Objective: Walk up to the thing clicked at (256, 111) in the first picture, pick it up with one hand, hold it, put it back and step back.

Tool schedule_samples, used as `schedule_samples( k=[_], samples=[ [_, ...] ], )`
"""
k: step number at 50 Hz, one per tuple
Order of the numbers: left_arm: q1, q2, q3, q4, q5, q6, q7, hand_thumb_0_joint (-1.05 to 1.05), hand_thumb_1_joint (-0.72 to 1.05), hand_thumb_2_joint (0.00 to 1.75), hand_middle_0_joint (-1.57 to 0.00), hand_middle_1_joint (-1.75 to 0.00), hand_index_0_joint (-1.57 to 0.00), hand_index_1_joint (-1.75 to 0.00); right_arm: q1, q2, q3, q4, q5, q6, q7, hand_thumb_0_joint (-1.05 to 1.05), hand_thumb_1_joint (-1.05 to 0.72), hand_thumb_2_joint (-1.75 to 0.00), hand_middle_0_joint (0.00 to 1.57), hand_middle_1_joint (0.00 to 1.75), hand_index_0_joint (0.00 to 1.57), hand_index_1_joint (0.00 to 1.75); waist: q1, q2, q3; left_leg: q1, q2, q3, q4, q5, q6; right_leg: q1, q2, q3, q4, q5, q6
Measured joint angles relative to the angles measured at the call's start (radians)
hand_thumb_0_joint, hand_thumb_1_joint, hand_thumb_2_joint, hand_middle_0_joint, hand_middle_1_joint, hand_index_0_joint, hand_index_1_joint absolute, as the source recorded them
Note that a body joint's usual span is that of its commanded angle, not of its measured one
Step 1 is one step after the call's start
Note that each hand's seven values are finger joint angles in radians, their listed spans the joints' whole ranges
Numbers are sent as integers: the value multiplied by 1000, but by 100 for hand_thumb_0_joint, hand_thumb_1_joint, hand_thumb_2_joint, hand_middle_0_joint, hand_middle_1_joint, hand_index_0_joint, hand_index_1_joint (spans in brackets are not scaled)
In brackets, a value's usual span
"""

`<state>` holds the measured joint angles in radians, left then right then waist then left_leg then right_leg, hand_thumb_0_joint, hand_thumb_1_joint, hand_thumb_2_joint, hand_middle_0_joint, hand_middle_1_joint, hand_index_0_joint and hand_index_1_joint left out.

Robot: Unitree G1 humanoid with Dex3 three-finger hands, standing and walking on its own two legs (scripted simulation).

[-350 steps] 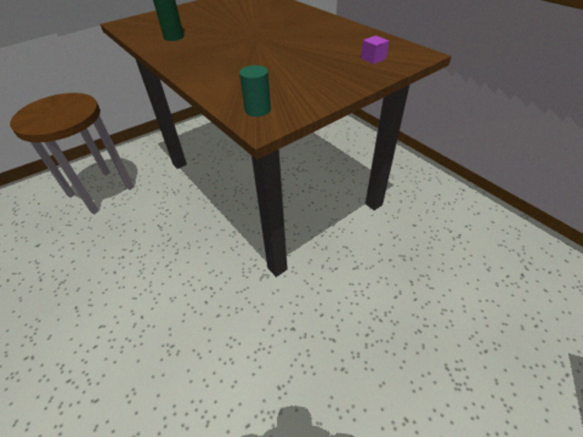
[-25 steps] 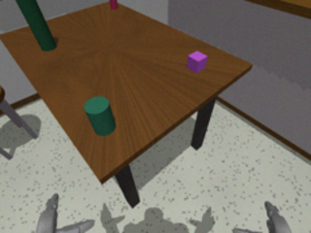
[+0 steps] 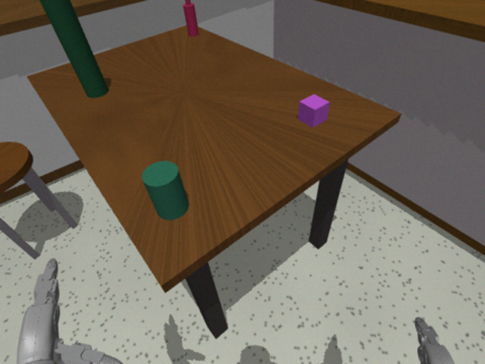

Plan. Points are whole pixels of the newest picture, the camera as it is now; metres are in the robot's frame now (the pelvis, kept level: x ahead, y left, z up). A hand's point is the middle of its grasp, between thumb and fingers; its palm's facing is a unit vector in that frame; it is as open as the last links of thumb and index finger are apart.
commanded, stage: rise first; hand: left
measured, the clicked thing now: (166, 191) +0.45 +0.22 +0.02
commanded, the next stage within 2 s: go down in 0.94 s
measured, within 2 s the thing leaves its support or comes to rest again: neither
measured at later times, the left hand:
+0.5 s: hand (66, 311) +0.18 +0.28 +0.08, palm faces +0.38 -0.82 -0.43, open 17.5 cm
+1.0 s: hand (57, 297) +0.18 +0.27 +0.11, palm faces +0.39 -0.81 -0.44, open 17.6 cm
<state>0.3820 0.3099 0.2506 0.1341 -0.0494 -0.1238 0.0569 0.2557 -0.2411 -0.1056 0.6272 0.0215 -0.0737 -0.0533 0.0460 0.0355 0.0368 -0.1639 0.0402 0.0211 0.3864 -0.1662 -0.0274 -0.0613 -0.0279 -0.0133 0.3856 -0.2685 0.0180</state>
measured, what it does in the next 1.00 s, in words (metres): stands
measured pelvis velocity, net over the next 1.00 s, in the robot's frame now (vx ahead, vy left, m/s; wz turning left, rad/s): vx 0.00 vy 0.00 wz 0.01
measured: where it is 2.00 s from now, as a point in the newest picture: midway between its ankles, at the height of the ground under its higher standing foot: outside the picture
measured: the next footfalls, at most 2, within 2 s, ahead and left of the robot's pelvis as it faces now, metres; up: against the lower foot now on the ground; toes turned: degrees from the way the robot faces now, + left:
none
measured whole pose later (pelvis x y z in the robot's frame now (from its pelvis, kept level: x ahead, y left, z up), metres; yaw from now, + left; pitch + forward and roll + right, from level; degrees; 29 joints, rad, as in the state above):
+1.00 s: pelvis +0.00 +0.00 +0.00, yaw +1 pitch -4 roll +0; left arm 0.44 0.35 0.35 -0.14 -0.04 -0.28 0.03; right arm 0.26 -0.23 -0.14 0.59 0.02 -0.12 -0.05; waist 0.06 0.04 0.05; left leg -0.14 0.04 0.01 0.38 -0.16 -0.03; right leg -0.04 -0.03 -0.03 0.39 -0.28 0.01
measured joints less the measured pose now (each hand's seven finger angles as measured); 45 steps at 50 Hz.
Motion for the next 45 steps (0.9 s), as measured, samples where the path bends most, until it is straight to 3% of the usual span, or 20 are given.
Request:
schedule_samples(
  k=[16,45],
  samples=[
    [42,18,46,-140,7,-82,-16,-1,-54,0,-5,-4,-5,-4,-38,1,-18,57,-12,-24,-6,-1,52,-2,5,5,6,4,10,10,14,2,1,-13,-9,14,-5,0,3,-13,6,1,-6],
    [55,35,91,-260,5,-147,-29,-1,-58,4,-6,-5,-6,-6,1,4,-41,-24,0,-41,5,-1,49,-6,5,6,6,5,14,3,16,20,-5,-11,-10,5,-3,19,-4,-12,3,-6,-3]
  ],
)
